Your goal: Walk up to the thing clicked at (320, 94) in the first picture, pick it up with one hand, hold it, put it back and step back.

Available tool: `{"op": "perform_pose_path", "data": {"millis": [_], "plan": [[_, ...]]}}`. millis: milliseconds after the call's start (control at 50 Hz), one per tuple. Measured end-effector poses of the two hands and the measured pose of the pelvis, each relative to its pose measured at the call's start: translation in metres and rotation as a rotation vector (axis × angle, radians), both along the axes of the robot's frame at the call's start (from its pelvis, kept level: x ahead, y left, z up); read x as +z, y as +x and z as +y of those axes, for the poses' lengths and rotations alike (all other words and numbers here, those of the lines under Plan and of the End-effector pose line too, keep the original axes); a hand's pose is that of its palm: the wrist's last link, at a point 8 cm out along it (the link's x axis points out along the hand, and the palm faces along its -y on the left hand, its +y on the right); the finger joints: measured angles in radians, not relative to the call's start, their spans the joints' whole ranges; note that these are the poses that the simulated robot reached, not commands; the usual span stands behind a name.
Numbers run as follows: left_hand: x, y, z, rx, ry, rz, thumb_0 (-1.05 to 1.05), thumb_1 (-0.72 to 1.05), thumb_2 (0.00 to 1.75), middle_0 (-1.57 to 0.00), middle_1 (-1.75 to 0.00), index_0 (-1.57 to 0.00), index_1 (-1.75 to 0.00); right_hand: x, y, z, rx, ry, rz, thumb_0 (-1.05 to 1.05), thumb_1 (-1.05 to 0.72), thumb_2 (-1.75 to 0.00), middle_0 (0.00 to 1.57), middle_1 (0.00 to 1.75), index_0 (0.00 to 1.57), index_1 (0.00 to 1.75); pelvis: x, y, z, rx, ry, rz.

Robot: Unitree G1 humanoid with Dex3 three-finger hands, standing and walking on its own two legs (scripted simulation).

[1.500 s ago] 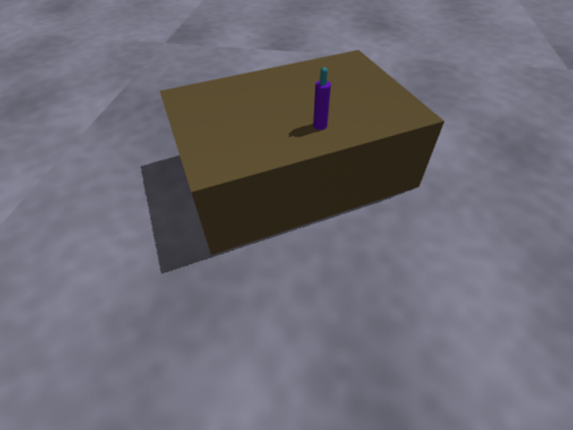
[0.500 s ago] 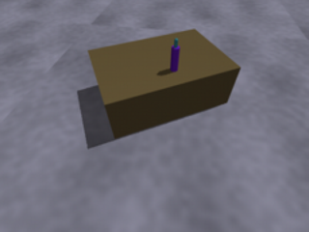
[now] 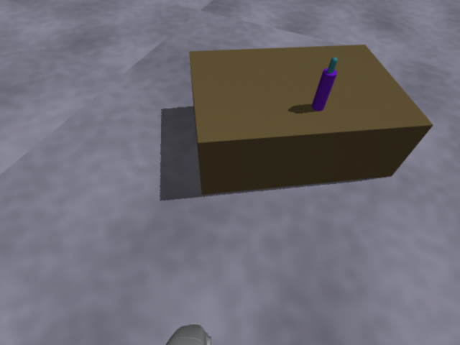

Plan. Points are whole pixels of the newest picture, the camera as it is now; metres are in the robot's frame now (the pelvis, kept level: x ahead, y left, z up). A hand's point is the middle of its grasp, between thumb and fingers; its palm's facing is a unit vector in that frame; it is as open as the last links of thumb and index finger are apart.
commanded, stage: walk up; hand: right
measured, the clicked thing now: (325, 84) +1.16 -0.31 -0.25
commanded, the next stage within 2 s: none
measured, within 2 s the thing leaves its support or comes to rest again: neither
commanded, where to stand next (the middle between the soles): +0.63 -0.20 m, yaw +12 degrees
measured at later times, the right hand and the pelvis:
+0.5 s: hand (421, 298) +0.26 -0.37 -0.15, palm faces -0.12 +0.88 -0.45, open 7.4 cm; pelvis +0.18 -0.08 -0.02, yaw +6 degrees
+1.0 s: hand (418, 207) +0.46 -0.41 -0.11, palm faces -0.16 +0.85 -0.51, open 7.4 cm; pelvis +0.35 -0.13 -0.01, yaw +8 degrees
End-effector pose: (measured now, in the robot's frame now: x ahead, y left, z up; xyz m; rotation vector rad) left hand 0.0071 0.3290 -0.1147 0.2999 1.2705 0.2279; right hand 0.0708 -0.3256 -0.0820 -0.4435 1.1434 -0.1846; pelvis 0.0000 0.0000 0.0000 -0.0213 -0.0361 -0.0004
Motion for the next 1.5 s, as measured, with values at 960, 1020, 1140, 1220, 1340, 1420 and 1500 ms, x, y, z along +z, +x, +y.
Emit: {"op": "perform_pose_path", "data": {"millis": [960, 1020, 1140, 1220, 1340, 1420, 1500], "plan": [[-0.014, 0.333, -0.129, 0.075, -0.053, -0.090, 0.01, 0.91, 0.89, -0.21, -0.30, -0.20, -0.30, 0.016, 0.384, -0.107, 0.148, -0.067, -0.132, 0.00, -0.90, -0.90, 0.20, 0.30, 0.21, 0.30, -0.007, 0.342, -0.118, 0.146, 0.043, -0.019], [-0.007, 0.363, -0.136, 0.062, -0.044, -0.109, 0.01, 0.91, 0.89, -0.20, -0.30, -0.20, -0.30, 0.016, 0.392, -0.127, 0.145, -0.074, -0.105, 0.00, -0.89, -0.90, 0.20, 0.30, 0.21, 0.30, -0.006, 0.360, -0.131, 0.146, 0.042, -0.015], [0.007, 0.418, -0.157, 0.043, 0.029, -0.137, 0.01, 0.91, 0.89, -0.20, -0.30, -0.20, -0.30, -0.005, 0.419, -0.185, 0.114, -0.079, -0.049, 0.00, -0.89, -0.90, 0.20, 0.30, 0.21, 0.30, -0.016, 0.406, -0.170, 0.146, 0.037, -0.003], [0.012, 0.436, -0.175, 0.075, 0.076, -0.173, 0.01, 0.91, 0.89, -0.20, -0.30, -0.20, -0.30, -0.024, 0.450, -0.209, 0.100, -0.086, 0.006, 0.01, -0.90, -0.90, 0.20, 0.30, 0.20, 0.30, -0.023, 0.432, -0.192, 0.168, 0.017, -0.006], [0.017, 0.441, -0.203, 0.129, 0.055, -0.123, 0.01, 0.91, 0.89, -0.21, -0.30, -0.20, -0.30, -0.019, 0.508, -0.198, 0.173, -0.014, -0.009, 0.01, -0.90, -0.90, 0.20, 0.30, 0.20, 0.29, -0.009, 0.467, -0.204, 0.187, 0.015, 0.003], [0.007, 0.445, -0.212, 0.153, 0.021, -0.081, 0.01, 0.90, 0.89, -0.21, -0.30, -0.20, -0.30, -0.013, 0.543, -0.185, 0.214, 0.006, -0.017, 0.01, -0.90, -0.90, 0.20, 0.30, 0.20, 0.29, -0.006, 0.492, -0.206, 0.198, 0.011, 0.009], [-0.014, 0.463, -0.216, 0.168, -0.010, -0.041, 0.01, 0.90, 0.89, -0.21, -0.30, -0.20, -0.30, -0.013, 0.574, -0.176, 0.231, -0.010, -0.057, 0.01, -0.90, -0.90, 0.20, 0.30, 0.20, 0.30, -0.015, 0.515, -0.202, 0.211, 0.027, 0.009]]}}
